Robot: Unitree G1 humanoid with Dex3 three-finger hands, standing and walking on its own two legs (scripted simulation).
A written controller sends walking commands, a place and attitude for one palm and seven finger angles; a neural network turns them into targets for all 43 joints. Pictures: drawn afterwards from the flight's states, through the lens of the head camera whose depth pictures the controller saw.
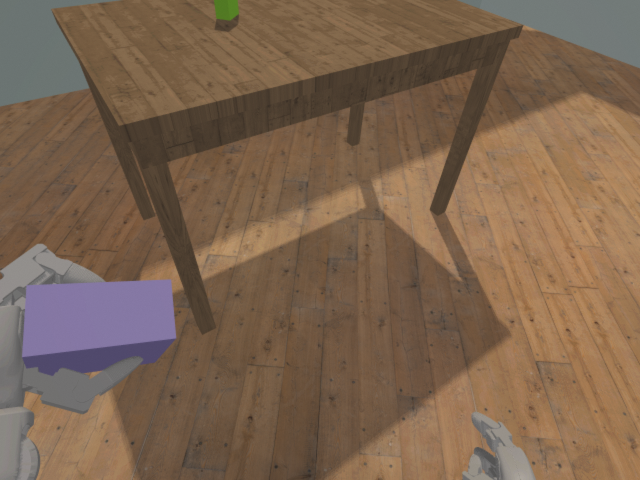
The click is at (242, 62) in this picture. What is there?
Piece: table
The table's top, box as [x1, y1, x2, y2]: [51, 0, 522, 142]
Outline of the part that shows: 51,9 59,27 125,142 518,37 522,27 521,24 457,0 238,0 239,13 229,21 215,18 213,0 119,0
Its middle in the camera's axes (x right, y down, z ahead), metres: -0.08 -0.68 +1.22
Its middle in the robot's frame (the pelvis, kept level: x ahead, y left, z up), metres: +1.37 +0.15 +0.05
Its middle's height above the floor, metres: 0.82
